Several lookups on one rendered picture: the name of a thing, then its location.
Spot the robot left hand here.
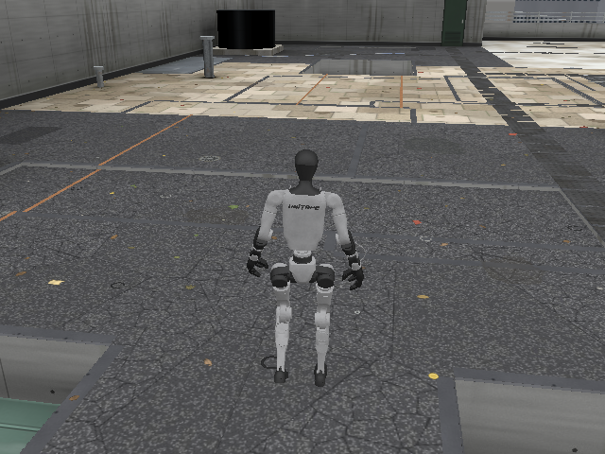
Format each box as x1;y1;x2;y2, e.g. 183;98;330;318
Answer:
247;258;268;277

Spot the robot left forearm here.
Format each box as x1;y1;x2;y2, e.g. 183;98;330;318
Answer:
249;226;267;261

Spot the robot right hand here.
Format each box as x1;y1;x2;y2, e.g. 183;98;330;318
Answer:
342;267;364;290

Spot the robot left upper arm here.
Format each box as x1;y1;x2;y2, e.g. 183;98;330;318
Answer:
257;190;285;241

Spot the robot right upper arm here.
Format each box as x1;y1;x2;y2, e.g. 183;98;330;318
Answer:
324;191;351;245

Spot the humanoid robot torso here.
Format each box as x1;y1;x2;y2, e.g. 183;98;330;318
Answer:
282;186;326;284

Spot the robot right foot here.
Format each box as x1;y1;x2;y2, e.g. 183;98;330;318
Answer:
314;363;327;387

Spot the robot right forearm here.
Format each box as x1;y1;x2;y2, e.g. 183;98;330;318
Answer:
341;230;361;271

